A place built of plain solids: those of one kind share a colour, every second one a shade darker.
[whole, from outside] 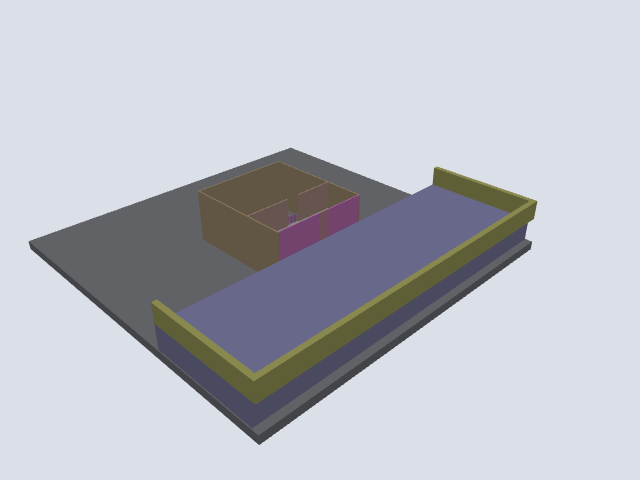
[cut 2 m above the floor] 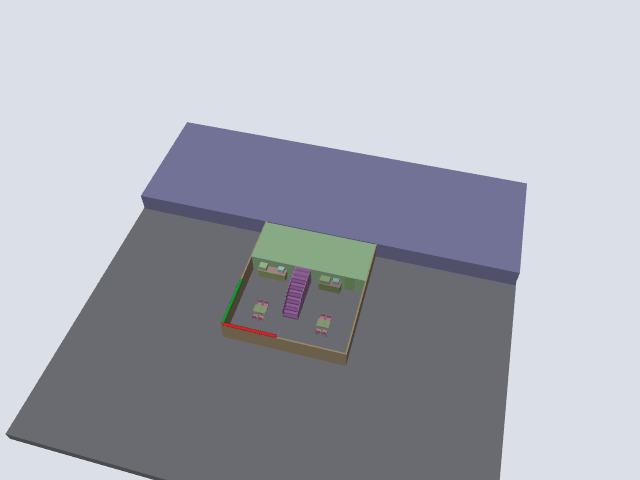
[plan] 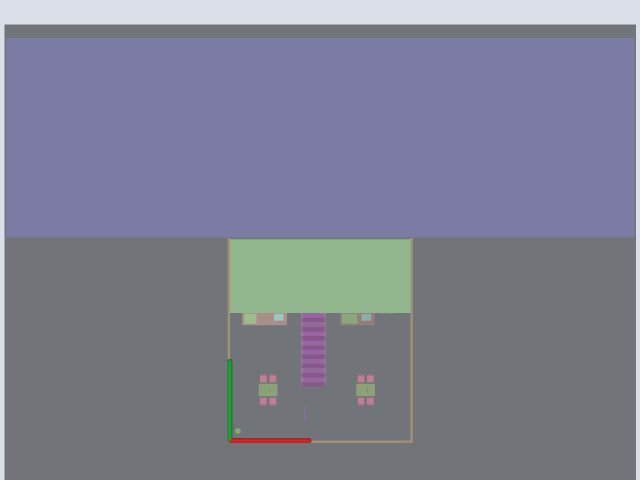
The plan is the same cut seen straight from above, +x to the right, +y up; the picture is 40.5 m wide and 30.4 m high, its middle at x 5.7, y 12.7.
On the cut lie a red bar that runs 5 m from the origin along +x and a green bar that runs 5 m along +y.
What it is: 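A cafe downstairs, of the 2010s to 2020s; 11.4 x 12.7 m; the hall a cellar under a ceiling 2.61 m high; over the flight a stairwell up to the entrance level's ceiling, 6.04 m over the hall's floor; the entrance level at street height, 2.83 m over the hall's floor, over the rear 4.6 m, with the street door 0.95 x 2.15 m and a glazed street front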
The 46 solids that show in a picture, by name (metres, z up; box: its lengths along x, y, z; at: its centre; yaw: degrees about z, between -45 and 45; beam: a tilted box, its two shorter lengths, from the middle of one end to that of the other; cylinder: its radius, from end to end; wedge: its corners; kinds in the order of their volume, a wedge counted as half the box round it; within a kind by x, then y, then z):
{
 "street_ground_1": {"box": [39.8, 12.65, 2.88], "at": [5.71, 19.18, 1.39]},
 "upper_1": {"box": [11.53, 4.68, 2.88], "at": [5.71, 10.41, 1.39]},
 "street_hedge_1": {"box": [0.6, 12.65, 2.2], "at": [-13.88, 19.18, 3.93]},
 "street_hedge_2": {"box": [39.8, 0.6, 2.2], "at": [5.71, 25.8, 3.93]},
 "street_hedge_3": {"box": [0.6, 12.65, 2.2], "at": [25.32, 19.18, 3.93]},
 "wall_1": {"box": [0.15, 13.0, 6.09], "at": [-0.07, 6.35, 3.0]},
 "wall_2": {"box": [9.73, 0.15, 6.09], "at": [4.71, -0.07, 3.0]},
 "wall_3": {"box": [1.5, 0.15, 6.09], "at": [10.03, -0.07, 3.0]},
 "wall_4": {"box": [1.1, 0.15, 6.09], "at": [11.03, -0.07, 3.0]},
 "wall_5": {"box": [0.15, 13.0, 6.09], "at": [11.51, 6.35, 3.0]},
 "stair_step_1": {"box": [1.43, 0.29, 0.22], "at": [5.29, 3.56, 0.06]},
 "stair_step_2": {"box": [1.43, 0.29, 0.38], "at": [5.29, 3.85, 0.14]},
 "stair_step_3": {"box": [1.43, 0.29, 0.55], "at": [5.29, 4.14, 0.22]},
 "stair_step_4": {"box": [1.43, 0.29, 0.72], "at": [5.29, 4.43, 0.31]},
 "stair_step_5": {"box": [1.43, 0.29, 0.88], "at": [5.29, 4.72, 0.39]},
 "stair_step_6": {"box": [1.43, 0.29, 1.05], "at": [5.29, 5.01, 0.47]},
 "stair_step_7": {"box": [1.43, 0.29, 1.22], "at": [5.29, 5.31, 0.56]},
 "stair_step_8": {"box": [1.43, 0.29, 1.38], "at": [5.29, 5.6, 0.64]},
 "stair_step_9": {"box": [1.43, 0.29, 1.55], "at": [5.29, 5.89, 0.72]},
 "stair_step_10": {"box": [1.43, 0.29, 1.72], "at": [5.29, 6.18, 0.81]},
 "stair_step_11": {"box": [1.43, 0.29, 1.88], "at": [5.29, 6.47, 0.89]},
 "stair_step_12": {"box": [1.43, 0.29, 2.05], "at": [5.29, 6.76, 0.97]},
 "stair_step_13": {"box": [1.43, 0.29, 2.21], "at": [5.29, 7.05, 1.06]},
 "stair_step_14": {"box": [1.43, 0.29, 2.38], "at": [5.29, 7.34, 1.14]},
 "stair_step_15": {"box": [1.43, 0.29, 2.55], "at": [5.29, 7.63, 1.22]},
 "stair_step_16": {"box": [1.43, 0.29, 2.71], "at": [5.29, 7.92, 1.31]},
 "window_wall_1": {"box": [4.69, 0.15, 3.21], "at": [2.35, 12.78, 4.43]},
 "window_wall_2": {"box": [5.54, 0.15, 3.21], "at": [8.66, 12.78, 4.43]},
 "entrance_wall_1": {"box": [4.53, 0.15, 3.26], "at": [2.26, 8.14, 4.41]},
 "entrance_wall_2": {"box": [5.38, 0.15, 3.26], "at": [8.74, 8.14, 4.41]},
 "counter_1": {"box": [2.79, 0.7, 1.05], "at": [2.19, 7.71, 0.47]},
 "counter_2": {"box": [2.13, 0.7, 1.05], "at": [8.06, 7.71, 0.47]},
 "street_door_wall_1": {"box": [1.2, 0.15, 3.21], "at": [5.29, 12.78, 4.43]},
 "display_1": {"box": [0.77, 0.64, 0.49], "at": [1.29, 7.71, 1.28]},
 "display_2": {"box": [0.96, 0.64, 0.45], "at": [7.57, 7.71, 1.27]},
 "counter_top_1": {"box": [2.83, 0.78, 0.09], "at": [2.19, 7.69, 0.99]},
 "counter_top_2": {"box": [2.17, 0.78, 0.09], "at": [8.06, 7.69, 0.99]},
 "coffee_machine_1": {"box": [0.6, 0.45, 0.45], "at": [3.08, 7.81, 1.26]},
 "coffee_machine_2": {"box": [0.6, 0.45, 0.45], "at": [8.63, 7.81, 1.26]},
 "meeting_table_1": {"box": [1.2, 0.8, 0.07], "at": [2.41, 3.2, 0.71]},
 "meeting_table_2": {"box": [1.2, 0.8, 0.07], "at": [8.59, 3.2, 0.71]},
 "service_door_1": {"box": [0.95, 0.03, 2.1], "at": [9.9, 8.05, 1.0]},
 "side_chair_1": {"box": [0.42, 0.42, 0.04], "at": [2.11, 2.5, 0.43]},
 "side_chair_2": {"box": [0.42, 0.42, 0.04], "at": [2.11, 3.9, 0.43]},
 "side_chair_3": {"box": [0.42, 0.42, 0.04], "at": [8.89, 2.5, 0.43]},
 "side_chair_4": {"box": [0.42, 0.42, 0.04], "at": [8.89, 3.9, 0.43]}
}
